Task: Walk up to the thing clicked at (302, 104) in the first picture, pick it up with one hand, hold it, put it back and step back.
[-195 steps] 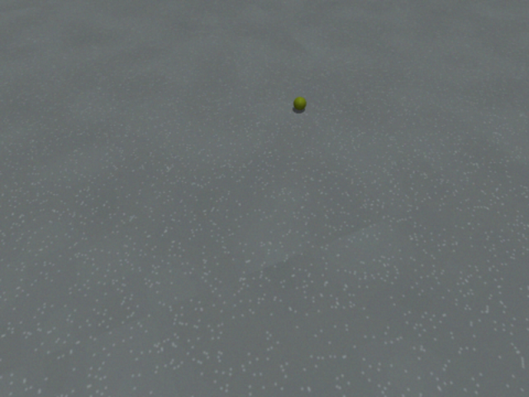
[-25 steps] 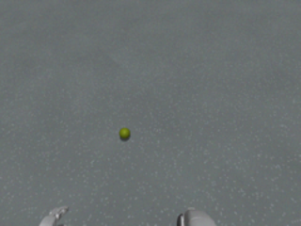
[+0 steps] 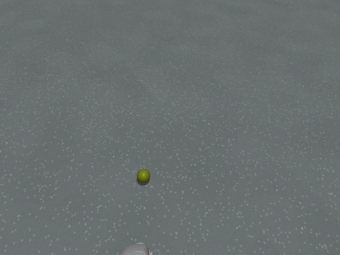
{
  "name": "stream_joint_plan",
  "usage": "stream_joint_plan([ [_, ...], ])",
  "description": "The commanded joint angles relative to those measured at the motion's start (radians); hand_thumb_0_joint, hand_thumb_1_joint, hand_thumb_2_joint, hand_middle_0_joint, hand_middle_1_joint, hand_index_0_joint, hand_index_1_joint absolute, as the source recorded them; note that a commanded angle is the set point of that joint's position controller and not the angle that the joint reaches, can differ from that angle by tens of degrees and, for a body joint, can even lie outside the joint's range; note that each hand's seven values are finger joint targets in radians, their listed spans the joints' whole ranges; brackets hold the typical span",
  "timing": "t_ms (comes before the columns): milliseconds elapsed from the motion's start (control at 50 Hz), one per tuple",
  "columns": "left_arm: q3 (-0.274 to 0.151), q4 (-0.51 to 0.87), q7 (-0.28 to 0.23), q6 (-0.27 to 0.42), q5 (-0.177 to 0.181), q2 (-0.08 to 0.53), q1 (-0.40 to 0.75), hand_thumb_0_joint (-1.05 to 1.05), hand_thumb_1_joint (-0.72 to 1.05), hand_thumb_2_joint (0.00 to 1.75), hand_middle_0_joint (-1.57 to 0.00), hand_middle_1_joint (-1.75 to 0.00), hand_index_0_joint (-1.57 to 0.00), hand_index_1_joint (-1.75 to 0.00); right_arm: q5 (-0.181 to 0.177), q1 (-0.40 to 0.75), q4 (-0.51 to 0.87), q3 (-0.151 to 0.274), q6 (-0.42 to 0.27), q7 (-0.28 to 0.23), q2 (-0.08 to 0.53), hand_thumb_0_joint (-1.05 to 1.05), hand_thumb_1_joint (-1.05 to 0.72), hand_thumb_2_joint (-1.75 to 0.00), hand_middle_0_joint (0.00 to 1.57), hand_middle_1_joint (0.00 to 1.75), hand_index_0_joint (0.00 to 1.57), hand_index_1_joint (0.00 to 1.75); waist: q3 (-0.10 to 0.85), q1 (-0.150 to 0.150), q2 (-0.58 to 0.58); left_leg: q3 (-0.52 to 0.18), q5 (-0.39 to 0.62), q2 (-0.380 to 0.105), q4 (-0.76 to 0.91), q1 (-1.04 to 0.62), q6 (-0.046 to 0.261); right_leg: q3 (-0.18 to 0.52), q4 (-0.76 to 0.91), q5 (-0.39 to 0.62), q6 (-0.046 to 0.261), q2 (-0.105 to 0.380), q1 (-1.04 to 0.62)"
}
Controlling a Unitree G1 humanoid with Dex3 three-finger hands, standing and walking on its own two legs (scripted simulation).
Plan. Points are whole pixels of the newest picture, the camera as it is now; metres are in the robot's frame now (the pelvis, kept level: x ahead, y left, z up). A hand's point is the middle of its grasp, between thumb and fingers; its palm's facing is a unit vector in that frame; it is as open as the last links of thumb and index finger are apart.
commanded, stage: walk up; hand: left
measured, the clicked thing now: (143, 175) +0.63 +0.18 -0.71
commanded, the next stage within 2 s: none
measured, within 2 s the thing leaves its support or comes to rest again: neither
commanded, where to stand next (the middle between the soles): +0.26 -0.03 m, yaw -2 degrees
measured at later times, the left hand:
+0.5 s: hand (88, 207) +0.24 +0.25 -0.12, palm faces -0.10 -0.90 -0.43, open 7.4 cm
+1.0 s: hand (100, 190) +0.31 +0.24 -0.16, palm faces -0.04 -0.95 -0.31, open 7.4 cm
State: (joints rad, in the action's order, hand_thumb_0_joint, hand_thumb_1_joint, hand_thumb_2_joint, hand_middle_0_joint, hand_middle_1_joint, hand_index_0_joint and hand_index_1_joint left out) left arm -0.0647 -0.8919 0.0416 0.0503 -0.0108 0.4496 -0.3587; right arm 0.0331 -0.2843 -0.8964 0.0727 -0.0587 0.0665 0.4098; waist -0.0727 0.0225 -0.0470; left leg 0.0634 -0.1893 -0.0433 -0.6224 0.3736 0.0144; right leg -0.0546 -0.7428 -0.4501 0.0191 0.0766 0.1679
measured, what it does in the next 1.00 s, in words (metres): walks ahead: right foot, then left foot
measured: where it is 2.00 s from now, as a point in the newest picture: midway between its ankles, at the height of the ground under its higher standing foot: (172, 247)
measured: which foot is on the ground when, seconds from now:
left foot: down 0.00-0.48, up 0.50-0.84, down 0.86-1.00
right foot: up 0.00-0.42, down 0.44-1.00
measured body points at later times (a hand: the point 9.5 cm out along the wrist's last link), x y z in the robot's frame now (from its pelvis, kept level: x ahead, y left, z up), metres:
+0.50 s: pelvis +0.15 -0.02 +0.00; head +0.18 -0.05 +0.45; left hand +0.25 +0.30 -0.09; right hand +0.17 -0.34 -0.13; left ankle +0.09 +0.11 -0.71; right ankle +0.24 -0.13 -0.72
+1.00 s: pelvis +0.21 -0.01 +0.00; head +0.23 +0.02 +0.45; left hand +0.31 +0.29 -0.13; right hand +0.27 -0.32 -0.11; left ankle +0.28 +0.11 -0.72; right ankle +0.24 -0.13 -0.72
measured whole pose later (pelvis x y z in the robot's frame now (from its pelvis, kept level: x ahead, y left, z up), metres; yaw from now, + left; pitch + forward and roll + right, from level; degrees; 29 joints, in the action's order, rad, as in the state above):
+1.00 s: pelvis +0.21 -0.01 +0.00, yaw -1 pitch -3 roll -1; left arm -0.01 -0.95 0.01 -0.01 0.02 0.39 -0.15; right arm 0.01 -0.18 -0.98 0.01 -0.01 0.00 0.37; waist -0.12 0.00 -0.04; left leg 0.01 -0.24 -0.03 -0.65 0.35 0.01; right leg -0.05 -0.69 -0.42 0.02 0.02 0.31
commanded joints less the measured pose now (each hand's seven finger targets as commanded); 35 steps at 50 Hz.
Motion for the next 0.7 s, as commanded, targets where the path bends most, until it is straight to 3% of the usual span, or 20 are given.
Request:
stream_joint_plan([
  [0,-0.036,0.078,-0.030,0.016,0.004,0.213,-0.001,0.00,0.90,0.90,-0.20,-0.30,-0.20,-0.30,-0.032,-0.139,0.068,0.092,-0.031,-0.031,0.345,0.00,-0.90,-0.90,0.20,0.30,0.20,0.30,0.012,-0.086,0.220,-0.690,-0.418,-0.376,0.405,-0.311,0.225,0.126,-0.440,-0.058,0.042,-0.047,0.502],
  [20,-0.033,0.071,-0.027,0.019,0.009,0.210,0.005,0.00,0.90,0.90,-0.20,-0.30,-0.20,-0.30,-0.031,-0.106,0.077,0.078,-0.032,-0.036,0.308,0.00,-0.90,-0.90,0.20,0.30,0.20,0.30,-0.007,-0.070,0.166,-0.537,-0.253,-0.323,0.393,-0.271,0.191,0.169,-0.417,0.013,0.037,-0.033,0.470],
  [60,-0.032,0.033,-0.018,0.013,0.017,0.194,-0.056,0.00,0.90,0.90,-0.20,-0.30,-0.20,-0.30,-0.034,-0.056,0.094,0.053,-0.040,-0.044,0.247,0.00,-0.90,-0.90,0.20,0.30,0.20,0.30,-0.013,-0.029,0.170,-0.299,-0.043,-0.227,0.367,-0.233,0.096,0.182,-0.328,0.116,0.028,-0.003,0.399],
  [80,-0.033,0.020,-0.014,0.006,0.021,0.180,-0.071,0.00,0.90,0.90,-0.20,-0.30,-0.20,-0.30,-0.035,-0.055,0.092,0.053,-0.045,-0.043,0.250,0.00,-0.90,-0.90,0.20,0.30,0.20,0.30,-0.006,-0.024,0.200,-0.264,-0.019,-0.221,0.372,-0.204,0.113,0.153,-0.324,0.140,0.019,-0.004,0.371],
  [100,-0.033,0.016,-0.010,0.000,0.017,0.179,-0.078,0.00,0.90,0.90,-0.20,-0.30,-0.20,-0.30,-0.034,-0.052,0.098,0.055,-0.048,-0.045,0.248,0.00,-0.90,-0.90,0.20,0.30,0.20,0.30,0.007,-0.028,0.196,-0.233,-0.020,-0.205,0.380,-0.200,0.119,0.143,-0.318,0.174,0.006,-0.009,0.354],
  [160,-0.032,0.032,-0.001,-0.001,0.009,0.161,-0.030,0.00,0.90,0.90,-0.20,-0.30,-0.20,-0.30,-0.029,-0.053,0.119,0.059,-0.048,-0.045,0.249,0.00,-0.90,-0.90,0.20,0.30,0.20,0.30,-0.014,-0.037,0.206,-0.197,-0.085,-0.222,0.415,-0.203,0.184,0.121,-0.223,0.204,-0.021,0.008,0.380],
  [260,-0.031,0.068,0.013,0.007,0.002,0.142,0.084,0.00,0.90,0.90,-0.20,-0.30,-0.20,-0.30,-0.026,-0.074,0.121,0.063,-0.038,-0.041,0.256,0.00,-0.90,-0.90,0.20,0.30,0.20,0.30,-0.055,-0.067,0.193,-0.152,-0.100,-0.209,0.417,-0.222,0.201,0.061,-0.047,0.246,-0.025,0.027,0.402],
  [300,-0.029,0.075,0.015,0.015,-0.001,0.132,0.108,0.00,0.90,0.90,-0.20,-0.30,-0.20,-0.30,-0.024,-0.078,0.125,0.061,-0.030,-0.038,0.251,0.00,-0.90,-0.90,0.20,0.30,0.20,0.30,-0.049,-0.073,0.185,-0.123,-0.038,-0.194,0.377,-0.232,0.198,0.031,0.042,0.260,-0.018,0.019,0.364],
  [340,-0.026,0.069,0.009,0.021,-0.005,0.112,0.109,0.00,0.90,0.90,-0.20,-0.30,-0.20,-0.30,-0.024,-0.059,0.130,0.055,-0.022,-0.040,0.241,0.00,-0.90,-0.90,0.20,0.30,0.20,0.30,-0.042,-0.058,0.176,-0.096,0.163,-0.194,0.303,-0.211,0.190,0.003,0.109,0.271,-0.011,-0.001,0.287],
  [380,-0.029,0.047,-0.005,0.032,-0.003,0.103,0.054,0.00,0.90,0.90,-0.20,-0.30,-0.20,-0.30,-0.028,-0.036,0.141,0.048,-0.012,-0.045,0.232,0.00,-0.90,-0.90,0.20,0.30,0.20,0.30,0.014,-0.018,0.134,-0.085,0.296,-0.196,0.173,-0.180,0.169,0.001,0.192,0.320,0.000,-0.027,0.129],
  [400,-0.032,0.028,-0.015,0.039,-0.004,0.114,-0.003,0.00,0.90,0.90,-0.20,-0.30,-0.20,-0.30,-0.036,-0.028,0.148,0.038,-0.007,-0.048,0.211,0.00,-0.90,-0.90,0.20,0.30,0.20,0.30,0.071,0.011,0.072,-0.048,0.324,-0.154,0.048,-0.190,0.137,-0.006,0.276,0.372,0.012,-0.047,0.025],
  [420,-0.048,0.008,-0.026,0.047,-0.009,0.157,-0.051,0.00,0.90,0.90,-0.20,-0.30,-0.20,-0.30,-0.043,-0.063,0.147,0.016,-0.008,-0.049,0.154,0.00,-0.90,-0.90,0.20,0.30,0.20,0.30,0.141,0.034,-0.032,-0.010,0.256,-0.094,-0.103,-0.139,0.098,0.023,0.295,0.404,0.032,-0.033,-0.113],
  [440,-0.073,0.018,-0.035,0.051,-0.013,0.229,-0.088,0.00,0.90,0.90,-0.20,-0.30,-0.20,-0.30,-0.048,-0.115,0.155,-0.004,-0.010,-0.051,0.107,0.00,-0.90,-0.90,0.20,0.30,0.20,0.30,0.219,0.040,-0.207,0.024,0.019,-0.026,-0.296,-0.019,0.058,0.266,0.331,0.409,0.082,0.137,-0.233],
  [460,-0.077,0.053,-0.036,0.048,-0.008,0.268,-0.070,0.00,0.90,0.90,-0.20,-0.30,-0.20,-0.30,-0.041,-0.154,0.149,-0.009,0.001,-0.049,0.110,0.00,-0.90,-0.90,0.20,0.30,0.20,0.30,0.194,0.026,-0.240,-0.022,-0.366,0.068,-0.398,0.146,0.035,0.564,0.413,0.224,0.166,0.305,-0.259],
  [480,-0.081,0.053,-0.034,0.037,0.003,0.293,-0.038,0.00,0.90,0.90,-0.20,-0.30,-0.20,-0.30,-0.035,-0.123,0.124,0.025,0.018,-0.060,0.216,0.00,-0.90,-0.90,0.20,0.30,0.20,0.30,0.145,0.041,-0.177,-0.068,-0.425,0.038,-0.486,0.159,0.037,0.646,0.444,0.084,0.246,0.350,-0.168],
  [500,-0.075,0.059,-0.036,0.031,0.010,0.271,-0.020,0.00,0.90,0.90,-0.20,-0.30,-0.20,-0.30,-0.028,-0.099,0.107,0.033,0.022,-0.065,0.230,0.00,-0.90,-0.90,0.20,0.30,0.20,0.30,0.081,0.031,-0.140,-0.109,-0.406,0.010,-0.498,0.177,0.034,0.601,0.463,0.021,0.241,0.320,-0.084],
  [540,-0.053,0.080,-0.041,0.030,0.012,0.214,0.043,0.00,0.90,0.90,-0.20,-0.30,-0.20,-0.30,-0.041,-0.103,0.072,0.030,0.025,-0.056,0.221,0.00,-0.90,-0.90,0.20,0.30,0.20,0.30,0.033,0.003,-0.090,-0.144,-0.292,-0.018,-0.471,0.170,0.026,0.391,0.470,0.071,0.183,0.220,-0.024],
  [560,-0.048,0.082,-0.042,0.032,0.011,0.206,0.061,0.00,0.90,0.90,-0.20,-0.30,-0.20,-0.30,-0.040,-0.122,0.058,0.023,0.026,-0.053,0.201,0.00,-0.90,-0.90,0.20,0.30,0.20,0.30,0.036,-0.014,-0.118,-0.120,-0.242,-0.014,-0.434,0.164,0.018,0.315,0.462,0.140,0.166,0.185,-0.019],
  [620,-0.038,0.092,-0.043,0.033,0.004,0.183,0.068,0.00,0.90,0.90,-0.20,-0.30,-0.20,-0.30,-0.029,-0.125,0.035,0.012,0.031,-0.053,0.172,0.00,-0.90,-0.90,0.20,0.30,0.20,0.30,0.045,-0.012,-0.119,-0.097,-0.180,0.010,-0.384,0.108,-0.008,0.206,0.428,0.408,0.177,0.150,0.030],
  [680,-0.029,0.097,-0.049,0.022,-0.006,0.160,0.117,0.00,0.90,0.90,-0.20,-0.30,-0.20,-0.30,-0.029,-0.083,0.017,0.003,0.029,-0.059,0.142,0.00,-0.90,-0.90,0.20,0.30,0.20,0.30,0.041,-0.019,-0.126,-0.073,-0.152,-0.007,-0.191,0.014,-0.034,0.115,0.380,0.557,0.178,0.143,0.102],
])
